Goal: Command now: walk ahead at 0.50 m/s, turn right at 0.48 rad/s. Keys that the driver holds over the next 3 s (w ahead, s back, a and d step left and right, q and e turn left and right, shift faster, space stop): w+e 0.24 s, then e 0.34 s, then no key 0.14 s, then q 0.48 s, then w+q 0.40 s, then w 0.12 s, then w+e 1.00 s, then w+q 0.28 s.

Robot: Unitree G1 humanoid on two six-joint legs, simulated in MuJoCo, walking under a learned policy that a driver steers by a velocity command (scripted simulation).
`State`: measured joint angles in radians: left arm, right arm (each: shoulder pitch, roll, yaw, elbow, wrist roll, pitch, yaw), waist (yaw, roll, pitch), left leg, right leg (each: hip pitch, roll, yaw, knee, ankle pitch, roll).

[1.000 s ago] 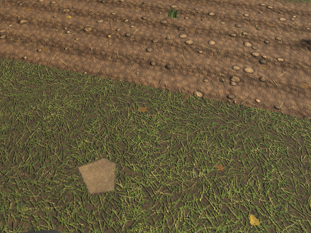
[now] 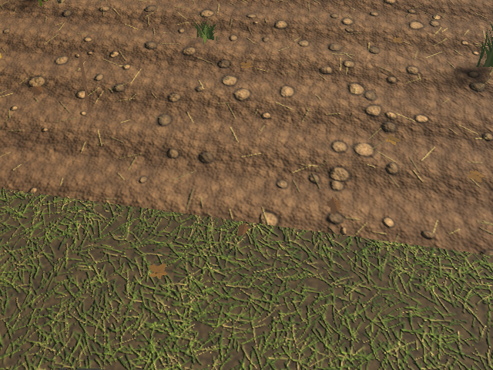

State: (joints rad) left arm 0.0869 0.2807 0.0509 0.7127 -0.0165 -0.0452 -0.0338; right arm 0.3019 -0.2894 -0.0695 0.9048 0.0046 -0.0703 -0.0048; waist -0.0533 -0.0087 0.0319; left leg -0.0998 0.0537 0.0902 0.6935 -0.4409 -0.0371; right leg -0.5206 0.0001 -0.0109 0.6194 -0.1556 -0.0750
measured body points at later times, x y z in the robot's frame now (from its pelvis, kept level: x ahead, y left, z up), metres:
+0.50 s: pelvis +0.26 -0.01 +0.00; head +0.30 -0.02 +0.45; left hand +0.38 +0.26 -0.11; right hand +0.43 -0.30 -0.06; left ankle +0.41 +0.06 -0.72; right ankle +0.11 -0.09 -0.68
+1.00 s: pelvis +0.31 -0.05 +0.01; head +0.31 -0.06 +0.46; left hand +0.55 +0.13 -0.07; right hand +0.30 -0.34 -0.11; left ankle +0.37 +0.05 -0.71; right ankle +0.27 -0.17 -0.72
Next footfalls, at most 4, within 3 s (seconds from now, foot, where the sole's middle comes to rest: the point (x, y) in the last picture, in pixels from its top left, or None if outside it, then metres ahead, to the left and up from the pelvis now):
0.44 left None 0.44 0.04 -0.76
0.84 right None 0.31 -0.18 -0.76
1.16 left None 0.38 0.05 -0.76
1.70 right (321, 323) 0.55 -0.18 -0.76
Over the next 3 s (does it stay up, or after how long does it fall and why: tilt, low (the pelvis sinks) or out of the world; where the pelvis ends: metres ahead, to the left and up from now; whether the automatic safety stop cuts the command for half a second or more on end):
stays up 1.08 -0.19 0.03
